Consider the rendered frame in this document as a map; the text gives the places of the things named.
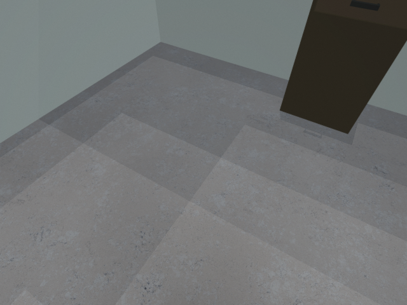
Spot drawer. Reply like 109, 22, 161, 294
315, 0, 407, 29

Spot cabinet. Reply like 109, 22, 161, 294
280, 0, 407, 134

